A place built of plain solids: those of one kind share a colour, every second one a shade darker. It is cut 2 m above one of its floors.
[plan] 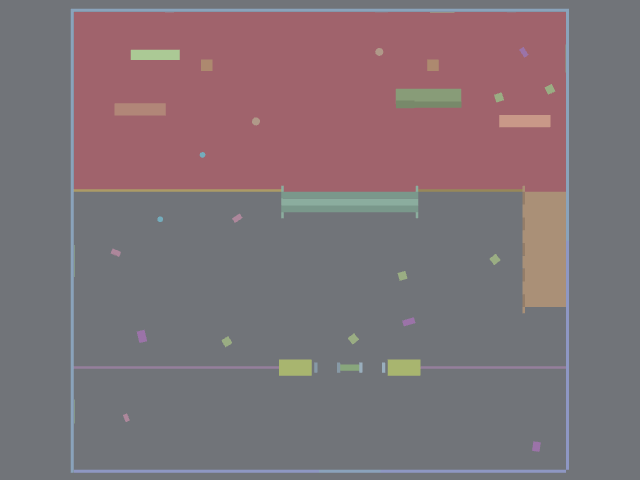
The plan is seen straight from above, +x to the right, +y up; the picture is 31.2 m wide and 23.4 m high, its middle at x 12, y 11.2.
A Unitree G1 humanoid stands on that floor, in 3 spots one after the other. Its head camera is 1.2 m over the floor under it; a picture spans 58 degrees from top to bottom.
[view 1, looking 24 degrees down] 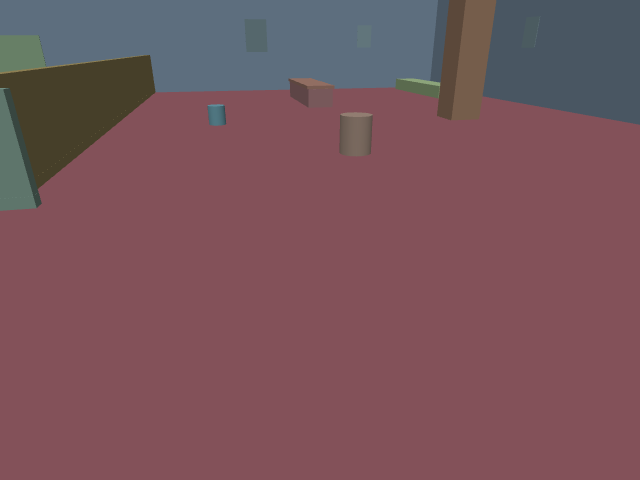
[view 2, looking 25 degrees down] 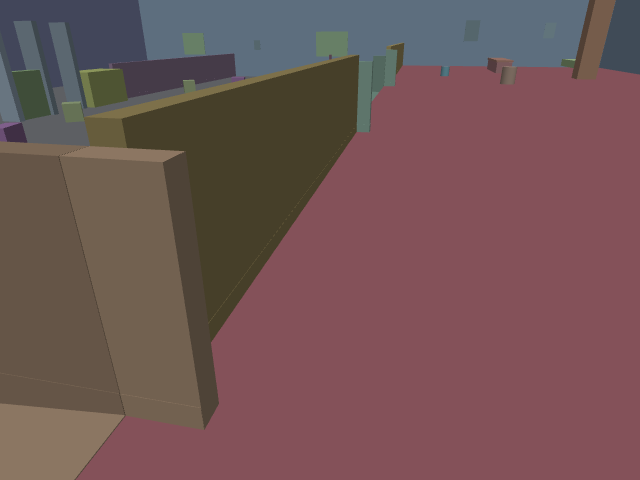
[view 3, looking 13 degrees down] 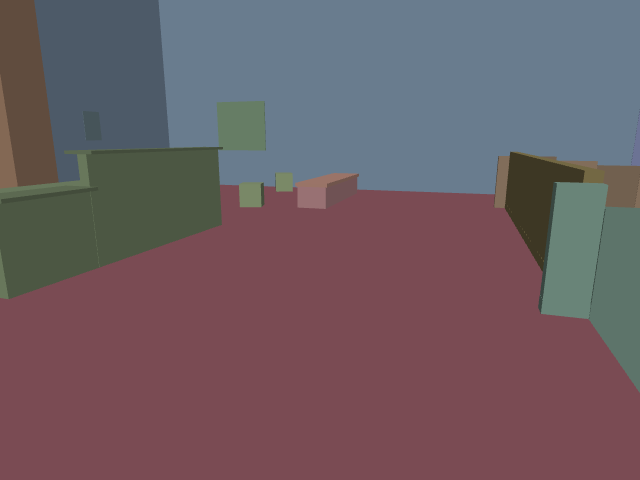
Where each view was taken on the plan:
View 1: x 14.00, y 15.35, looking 167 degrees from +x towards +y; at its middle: rear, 2.95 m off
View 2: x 22.94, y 14.45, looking -168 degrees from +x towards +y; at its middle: rear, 2.84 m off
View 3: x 13.45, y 14.45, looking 18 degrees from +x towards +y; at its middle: rear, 5.33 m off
